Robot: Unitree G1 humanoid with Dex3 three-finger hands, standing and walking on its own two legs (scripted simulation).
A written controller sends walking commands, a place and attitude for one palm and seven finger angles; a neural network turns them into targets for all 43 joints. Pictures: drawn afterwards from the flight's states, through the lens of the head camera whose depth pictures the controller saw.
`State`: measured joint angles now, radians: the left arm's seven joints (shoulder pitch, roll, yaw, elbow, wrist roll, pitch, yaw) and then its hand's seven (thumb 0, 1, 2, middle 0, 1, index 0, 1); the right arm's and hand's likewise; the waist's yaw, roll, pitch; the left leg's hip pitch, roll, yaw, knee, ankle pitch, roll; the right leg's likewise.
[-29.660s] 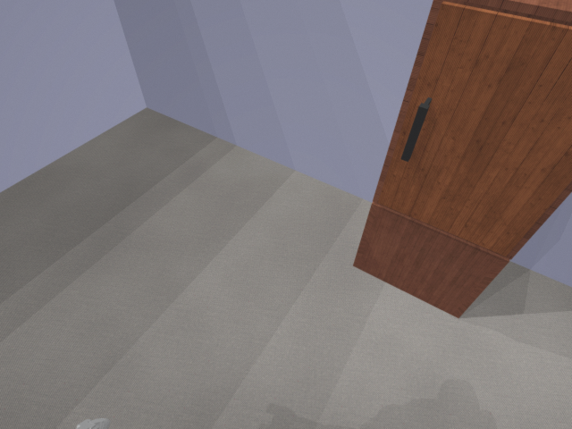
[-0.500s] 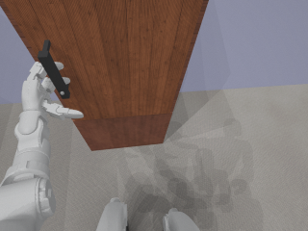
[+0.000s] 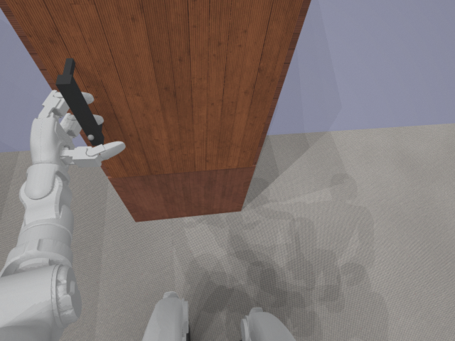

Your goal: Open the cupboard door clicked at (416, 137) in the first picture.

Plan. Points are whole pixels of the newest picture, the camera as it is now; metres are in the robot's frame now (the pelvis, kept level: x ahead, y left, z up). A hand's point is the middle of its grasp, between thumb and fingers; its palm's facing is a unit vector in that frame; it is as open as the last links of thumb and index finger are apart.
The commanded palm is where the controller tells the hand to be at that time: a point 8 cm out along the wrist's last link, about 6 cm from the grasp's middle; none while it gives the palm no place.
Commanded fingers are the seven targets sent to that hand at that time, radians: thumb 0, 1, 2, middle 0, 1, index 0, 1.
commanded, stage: close the thumb around the handle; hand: left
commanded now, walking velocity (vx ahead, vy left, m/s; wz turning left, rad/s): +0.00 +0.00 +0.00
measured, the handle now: (85, 106) +0.51 +0.25 +0.07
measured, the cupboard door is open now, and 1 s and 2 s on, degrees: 0 17 41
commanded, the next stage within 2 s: pull the door open along its arc in 0.38 s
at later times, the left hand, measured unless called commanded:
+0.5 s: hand (94, 138) +0.44 +0.23 +0.06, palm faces +0.13 -0.99 +0.00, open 6.4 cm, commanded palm +0.41 +0.26 +0.05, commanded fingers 0.00 0.90 0.90 -0.40 -1.35 -0.40 -1.35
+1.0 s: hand (114, 187) +0.35 +0.18 +0.06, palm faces +0.30 -0.95 +0.07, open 6.4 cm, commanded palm +0.29 +0.22 +0.05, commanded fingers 0.00 0.90 0.90 -0.40 -1.35 -0.40 -1.35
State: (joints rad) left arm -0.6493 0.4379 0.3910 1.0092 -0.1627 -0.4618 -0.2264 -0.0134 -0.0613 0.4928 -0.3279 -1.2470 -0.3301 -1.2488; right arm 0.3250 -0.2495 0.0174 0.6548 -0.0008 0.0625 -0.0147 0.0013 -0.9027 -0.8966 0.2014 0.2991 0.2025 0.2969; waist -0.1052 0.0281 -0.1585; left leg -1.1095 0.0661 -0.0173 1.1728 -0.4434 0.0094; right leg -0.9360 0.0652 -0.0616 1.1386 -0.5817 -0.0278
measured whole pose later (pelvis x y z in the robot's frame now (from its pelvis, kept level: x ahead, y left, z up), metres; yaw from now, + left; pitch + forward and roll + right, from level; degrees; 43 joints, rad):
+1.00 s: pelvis +0.01 +0.00 +0.02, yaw +0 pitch +18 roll -2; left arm -0.09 0.10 0.16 0.39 -0.16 -0.43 0.14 0.01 0.68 0.79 -0.29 -1.29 -0.30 -1.26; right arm 0.25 -0.22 -0.01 0.57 -0.02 0.05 0.03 0.00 -0.90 -0.90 0.20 0.30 0.20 0.30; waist -0.03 0.02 -0.19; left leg -0.96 0.05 0.02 1.09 -0.44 0.01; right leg -0.80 0.05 -0.03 1.08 -0.58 -0.02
